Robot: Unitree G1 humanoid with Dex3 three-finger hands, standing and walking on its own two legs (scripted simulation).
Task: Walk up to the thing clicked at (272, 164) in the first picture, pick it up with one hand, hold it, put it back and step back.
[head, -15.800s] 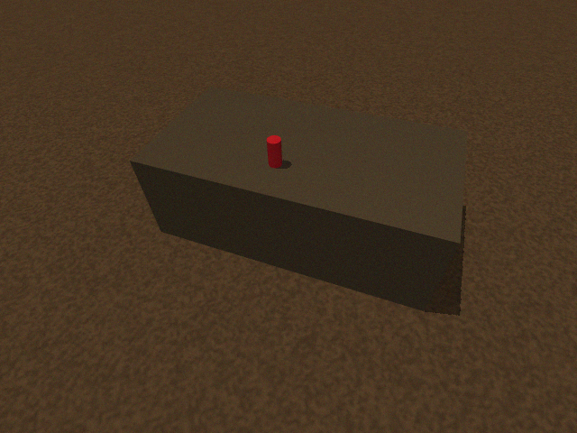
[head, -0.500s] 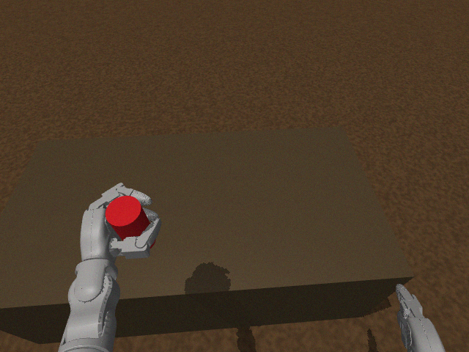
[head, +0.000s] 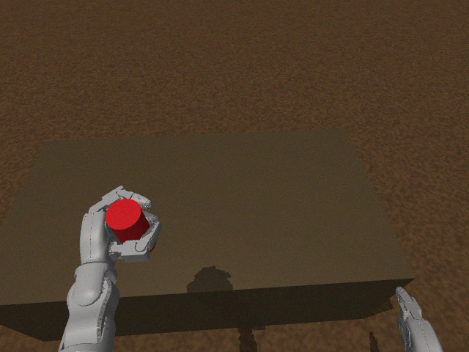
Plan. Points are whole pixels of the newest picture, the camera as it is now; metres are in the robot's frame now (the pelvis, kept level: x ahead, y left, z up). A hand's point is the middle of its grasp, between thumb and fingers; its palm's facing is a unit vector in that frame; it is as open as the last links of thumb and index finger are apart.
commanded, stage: hold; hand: left
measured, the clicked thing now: (133, 229) +0.33 +0.18 +0.06
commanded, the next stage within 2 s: crouch in 1.64 s
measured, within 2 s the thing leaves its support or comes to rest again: neither
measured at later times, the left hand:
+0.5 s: hand (140, 227) +0.33 +0.17 +0.06, palm faces +0.11 -0.99 +0.00, open 6.9 cm
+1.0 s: hand (139, 222) +0.34 +0.17 +0.07, palm faces +0.12 -0.99 +0.00, open 6.9 cm
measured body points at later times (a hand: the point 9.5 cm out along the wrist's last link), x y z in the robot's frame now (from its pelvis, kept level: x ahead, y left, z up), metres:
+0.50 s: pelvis +0.01 +0.00 +0.00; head +0.04 +0.00 +0.45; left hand +0.32 +0.22 +0.06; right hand +0.16 -0.27 -0.04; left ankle +0.04 +0.13 -0.69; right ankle -0.01 -0.14 -0.69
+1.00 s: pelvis +0.01 +0.00 +0.00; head +0.04 +0.00 +0.45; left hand +0.33 +0.22 +0.07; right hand +0.16 -0.27 -0.04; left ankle +0.04 +0.13 -0.69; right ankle -0.01 -0.14 -0.69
